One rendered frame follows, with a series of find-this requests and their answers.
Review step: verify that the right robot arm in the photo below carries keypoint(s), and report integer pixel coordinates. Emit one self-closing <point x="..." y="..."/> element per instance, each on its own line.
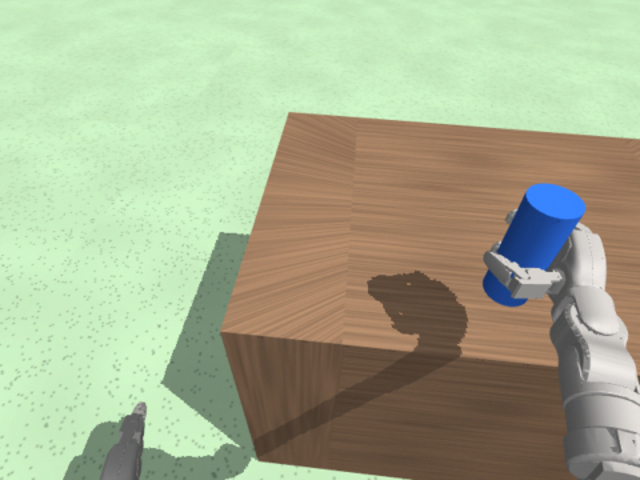
<point x="599" y="386"/>

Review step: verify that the can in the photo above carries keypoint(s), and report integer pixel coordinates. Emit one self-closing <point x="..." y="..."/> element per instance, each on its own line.
<point x="546" y="217"/>

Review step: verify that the left robot hand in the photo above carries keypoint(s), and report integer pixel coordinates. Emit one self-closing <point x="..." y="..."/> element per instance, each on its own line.
<point x="123" y="462"/>

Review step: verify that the right robot hand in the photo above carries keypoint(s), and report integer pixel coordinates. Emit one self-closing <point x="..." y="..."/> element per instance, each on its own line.
<point x="580" y="262"/>

